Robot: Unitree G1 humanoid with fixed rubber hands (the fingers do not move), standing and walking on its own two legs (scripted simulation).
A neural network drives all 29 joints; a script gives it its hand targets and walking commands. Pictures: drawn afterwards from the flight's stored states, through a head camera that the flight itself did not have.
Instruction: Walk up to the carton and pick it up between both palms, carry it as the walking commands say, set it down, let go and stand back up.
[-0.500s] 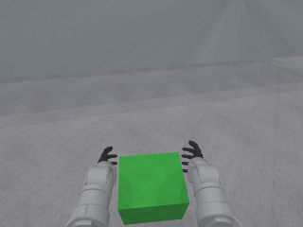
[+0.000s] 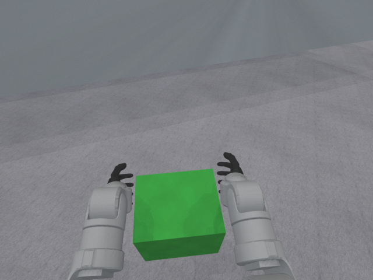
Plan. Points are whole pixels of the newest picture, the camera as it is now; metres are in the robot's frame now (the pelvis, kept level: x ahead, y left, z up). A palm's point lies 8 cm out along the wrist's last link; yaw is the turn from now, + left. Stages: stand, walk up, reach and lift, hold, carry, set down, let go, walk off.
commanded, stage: carry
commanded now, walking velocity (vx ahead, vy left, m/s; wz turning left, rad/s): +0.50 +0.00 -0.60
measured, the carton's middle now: (178, 215) +0.31 +0.02 -0.01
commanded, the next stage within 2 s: none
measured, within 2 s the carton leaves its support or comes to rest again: neither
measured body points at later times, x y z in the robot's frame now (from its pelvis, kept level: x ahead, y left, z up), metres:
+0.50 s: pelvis +0.20 -0.04 +0.00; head +0.19 -0.06 +0.45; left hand +0.53 +0.03 +0.09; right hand +0.48 -0.24 +0.09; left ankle +0.12 +0.15 -0.72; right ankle +0.17 -0.09 -0.73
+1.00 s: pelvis +0.51 -0.16 +0.01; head +0.52 -0.16 +0.46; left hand +0.84 -0.22 +0.07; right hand +0.69 -0.44 +0.08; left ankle +0.50 -0.01 -0.72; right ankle +0.42 -0.18 -0.68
